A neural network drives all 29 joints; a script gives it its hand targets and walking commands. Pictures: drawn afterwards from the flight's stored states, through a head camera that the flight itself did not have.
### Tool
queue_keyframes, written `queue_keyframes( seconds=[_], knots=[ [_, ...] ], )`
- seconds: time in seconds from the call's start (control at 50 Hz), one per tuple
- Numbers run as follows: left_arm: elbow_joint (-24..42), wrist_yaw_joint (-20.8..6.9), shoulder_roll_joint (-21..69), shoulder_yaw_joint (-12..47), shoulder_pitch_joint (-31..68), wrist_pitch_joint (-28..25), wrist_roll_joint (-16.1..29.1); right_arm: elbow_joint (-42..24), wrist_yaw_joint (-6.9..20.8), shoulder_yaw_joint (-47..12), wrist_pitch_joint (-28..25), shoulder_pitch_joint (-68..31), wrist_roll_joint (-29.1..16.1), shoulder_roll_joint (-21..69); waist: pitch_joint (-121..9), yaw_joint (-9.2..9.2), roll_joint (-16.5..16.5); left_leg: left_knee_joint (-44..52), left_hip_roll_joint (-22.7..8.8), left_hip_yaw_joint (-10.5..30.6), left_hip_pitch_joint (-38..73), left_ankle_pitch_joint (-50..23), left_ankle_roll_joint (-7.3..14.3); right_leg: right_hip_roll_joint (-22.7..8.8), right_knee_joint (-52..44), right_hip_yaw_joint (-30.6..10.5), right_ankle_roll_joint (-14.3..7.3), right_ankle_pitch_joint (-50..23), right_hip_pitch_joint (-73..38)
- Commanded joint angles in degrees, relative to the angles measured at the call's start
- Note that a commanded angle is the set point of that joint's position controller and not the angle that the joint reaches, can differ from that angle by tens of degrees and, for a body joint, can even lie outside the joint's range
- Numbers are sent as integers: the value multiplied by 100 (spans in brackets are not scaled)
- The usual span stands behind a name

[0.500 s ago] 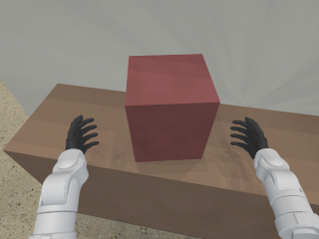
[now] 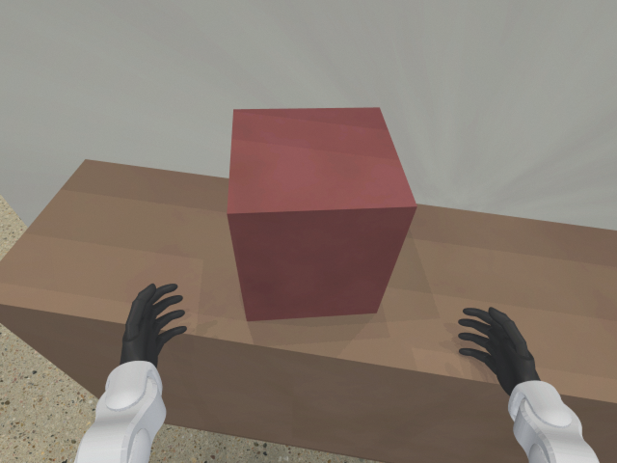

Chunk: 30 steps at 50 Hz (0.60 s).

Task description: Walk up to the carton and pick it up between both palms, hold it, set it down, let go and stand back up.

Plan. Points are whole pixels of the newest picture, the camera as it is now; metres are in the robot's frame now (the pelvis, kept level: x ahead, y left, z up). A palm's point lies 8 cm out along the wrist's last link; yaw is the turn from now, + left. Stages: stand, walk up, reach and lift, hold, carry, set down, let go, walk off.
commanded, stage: set down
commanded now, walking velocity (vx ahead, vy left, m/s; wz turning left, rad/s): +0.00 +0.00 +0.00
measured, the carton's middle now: (310, 218) +0.45 +0.05 +0.05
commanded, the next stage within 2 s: let go in 1.78 s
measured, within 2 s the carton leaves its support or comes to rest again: neither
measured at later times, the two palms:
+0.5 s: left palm (149, 369) +0.22 +0.23 +0.00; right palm (499, 383) +0.26 -0.22 -0.01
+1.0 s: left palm (151, 414) +0.18 +0.22 -0.05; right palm (495, 386) +0.25 -0.21 -0.01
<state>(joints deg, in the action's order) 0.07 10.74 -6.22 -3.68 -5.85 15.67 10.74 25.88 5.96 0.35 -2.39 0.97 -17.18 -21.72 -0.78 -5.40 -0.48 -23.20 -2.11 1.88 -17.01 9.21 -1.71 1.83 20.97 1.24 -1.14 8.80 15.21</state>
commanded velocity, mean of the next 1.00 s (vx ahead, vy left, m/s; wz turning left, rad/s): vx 0.00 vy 0.00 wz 0.00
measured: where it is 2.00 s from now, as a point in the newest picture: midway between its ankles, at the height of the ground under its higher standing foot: outside the picture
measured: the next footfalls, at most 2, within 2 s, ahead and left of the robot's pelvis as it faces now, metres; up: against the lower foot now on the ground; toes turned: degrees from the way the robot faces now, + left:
none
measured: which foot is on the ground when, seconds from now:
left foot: down 0.00-1.00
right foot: down 0.00-1.00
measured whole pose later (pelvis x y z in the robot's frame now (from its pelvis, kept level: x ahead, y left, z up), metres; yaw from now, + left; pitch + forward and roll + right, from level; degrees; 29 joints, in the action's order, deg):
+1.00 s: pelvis +0.02 +0.00 +0.00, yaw +0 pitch -1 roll -1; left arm -10.8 3.3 -6.3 -3.0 -15.4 11.0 6.0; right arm 25.3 2.2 0.3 -6.4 6.4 -15.7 -13.6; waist 2.8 -5.1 -2.6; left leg -23.2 -2.1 1.6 -10.7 11.6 -1.7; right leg 1.8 21.0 0.9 -1.1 11.0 9.0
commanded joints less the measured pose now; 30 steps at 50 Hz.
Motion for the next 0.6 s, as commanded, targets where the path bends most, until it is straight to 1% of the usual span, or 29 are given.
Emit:
queue_keyframes(
  seconds=[0.0,0.02,0.04,0.06,0.08,0.1,0.12,0.14,0.16,0.18,0.2,0.22,0.24,0.26,0.28,0.3,0.32,0.34,0.36,0.38,0.4,0.42,0.44,0.46,0.48,0.5,0.52,0.56,0.58],
  knots=[
    [825,-91,-733,500,921,-748,-147,-2064,53,127,-570,-728,-57,-387,-1390,451,-493,308,380,-431,1390,-589,185,-83,-400,-291,118,-65,-800],
    [503,-219,-745,442,703,-705,-235,-1893,-10,-41,-580,-538,-33,-226,-1185,566,-585,211,432,-422,1218,-486,222,-166,-475,-417,122,-25,-919],
    [313,-292,-552,375,108,-743,-404,-1546,-13,-174,-585,44,67,-84,-1026,479,-561,322,425,-450,1324,-698,199,-154,-480,-396,92,-182,-1159],
    [1619,14,-920,344,1834,-969,-102,-2495,131,300,-789,-1749,-94,-766,-1859,214,-315,340,343,-418,1363,-659,167,42,-261,-186,159,107,-644],
    [450,-129,-696,485,714,-791,-103,-1769,76,121,-603,-601,68,-362,-1139,478,-607,333,344,-400,1168,-342,201,-126,-522,-312,85,287,-665],
    [868,-68,-743,434,973,-883,-199,-1946,89,51,-645,-714,-84,-229,-1237,345,-355,350,346,-423,1270,-325,225,-145,-492,-379,97,465,-626],
    [593,-141,-858,366,1107,-864,-226,-1823,25,154,-658,-775,140,-154,-1168,371,-624,359,376,-440,1205,-180,196,-179,-531,-363,149,560,-679],
    [1410,-5,-748,437,1131,-993,-148,-2327,42,359,-722,-703,42,-413,-1622,461,-209,275,328,-400,1400,-544,109,-156,-426,-370,129,195,-668],
    [647,-147,-714,508,522,-817,-270,-1575,-47,153,-586,-273,165,-77,-1136,633,-317,285,386,-451,1360,-530,117,-215,-487,-372,82,37,-797],
    [978,-126,-777,365,712,-927,-269,-2053,-40,70,-703,-389,77,-73,-1512,410,-268,182,400,-430,1254,-684,97,-170,-400,-353,104,-51,-874],
    [730,-154,-839,422,746,-951,-274,-1822,-71,-24,-656,-405,71,17,-1395,411,-336,215,416,-490,1330,-738,126,-180,-393,-433,105,-113,-859],
    [1195,-71,-823,418,854,-1009,-186,-2031,-6,96,-734,-593,26,-314,-1525,438,-136,294,364,-454,1475,-713,91,-70,-346,-189,189,-62,-582],
    [93,-206,-766,371,363,-846,-363,-1378,-107,-3,-606,-243,242,132,-798,476,-411,294,386,-477,1290,-468,142,-209,-546,-351,121,148,-617],
    [429,-212,-997,324,1109,-892,-321,-1560,-123,84,-581,-854,189,-161,-992,522,-271,284,429,-454,1125,-189,133,-236,-490,-340,116,452,-638],
    [1446,50,-920,230,1363,-1103,-209,-2316,20,350,-760,-1048,52,-372,-1688,267,-113,297,284,-381,1230,-397,100,-100,-297,-208,107,520,-650],
    [1277,86,-828,430,1178,-1049,-127,-2057,27,428,-729,-1039,53,-390,-1497,486,-133,273,295,-350,1183,-239,72,-159,-388,-290,119,585,-567],
    [-231,-226,-778,434,608,-732,-416,-918,-138,-30,-388,-290,289,203,-549,594,-407,355,379,-454,1056,369,97,-300,-623,-416,105,934,-675],
    [854,-134,-924,321,1153,-946,-260,-2076,-112,194,-556,-672,282,-46,-1177,359,-391,314,339,-491,1122,-92,57,-246,-502,-415,97,716,-794],
    [880,-124,-827,501,759,-941,-191,-1866,-87,236,-582,-313,224,-143,-1367,524,-279,232,300,-430,1230,-259,8,-212,-414,-304,90,366,-700],
    [51,-303,-458,606,-176,-684,-414,-1117,-171,-34,-409,446,287,190,-599,776,-370,400,371,-410,1372,-267,30,-222,-550,-375,64,92,-976],
    [1149,-167,-832,406,913,-968,-158,-2111,-132,178,-643,-595,181,-130,-1416,264,-157,354,381,-457,1280,-463,46,-128,-364,-225,104,38,-802],
    [936,-85,-832,503,707,-984,-135,-2107,-109,327,-693,-618,183,-189,-1351,496,-204,294,360,-403,1281,-405,49,-155,-385,-206,156,200,-637],
    [773,-105,-865,430,917,-933,-203,-1787,-130,297,-548,-517,297,-107,-1079,453,-277,341,312,-419,1268,-268,66,-142,-398,-163,117,332,-484],
    [-707,-402,-363,577,-530,-577,-679,-278,-192,-86,-253,875,446,323,-25,740,-339,424,367,-431,1333,-143,65,-286,-697,-427,47,331,-928],
    [1149,-250,-940,192,889,-916,-512,-1805,-180,133,-561,-316,254,-39,-1265,354,-83,302,365,-496,1545,-469,34,-187,-442,-317,159,120,-820],
    [888,-241,-823,453,507,-876,-348,-1697,-160,5,-516,-110,61,-41,-1090,527,-45,295,371,-448,1402,-529,6,-140,-444,-272,125,-21,-715],
    [17,-360,-777,327,412,-776,-502,-1235,-258,-55,-468,-162,355,219,-592,493,-262,362,409,-487,1252,-219,23,-206,-600,-314,205,118,-755],
    [591,-309,-902,240,331,-931,-509,-1857,-251,48,-559,6,408,109,-1104,441,-404,291,398,-464,1380,-561,17,-188,-497,-285,181,4,-943],
    [15,-403,-583,439,-437,-788,-643,-895,-264,56,-498,807,561,303,-630,537,-84,389,369,-431,1508,-563,-21,-193,-507,-261,120,-238,-1036]
  ],
)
